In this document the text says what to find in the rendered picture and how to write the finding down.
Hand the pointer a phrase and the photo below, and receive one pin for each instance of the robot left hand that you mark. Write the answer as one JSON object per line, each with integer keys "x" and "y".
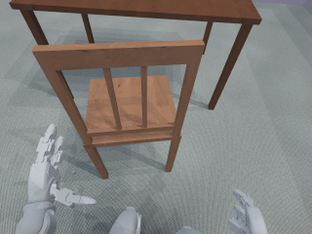
{"x": 43, "y": 172}

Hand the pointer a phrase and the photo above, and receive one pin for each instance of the table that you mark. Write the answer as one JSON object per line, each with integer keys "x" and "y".
{"x": 226, "y": 11}

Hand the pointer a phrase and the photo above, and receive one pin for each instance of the robot left shin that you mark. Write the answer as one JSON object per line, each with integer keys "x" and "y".
{"x": 130, "y": 209}

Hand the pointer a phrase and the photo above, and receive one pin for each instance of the robot right hand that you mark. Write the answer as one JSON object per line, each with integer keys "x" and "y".
{"x": 252, "y": 221}

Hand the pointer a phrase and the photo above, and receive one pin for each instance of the robot left thigh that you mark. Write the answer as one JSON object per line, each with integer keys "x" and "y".
{"x": 128, "y": 222}

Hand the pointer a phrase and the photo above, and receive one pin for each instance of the chair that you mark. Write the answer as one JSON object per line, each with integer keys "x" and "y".
{"x": 124, "y": 110}

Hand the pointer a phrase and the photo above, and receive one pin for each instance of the left robot forearm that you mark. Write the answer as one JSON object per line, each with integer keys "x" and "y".
{"x": 38, "y": 218}

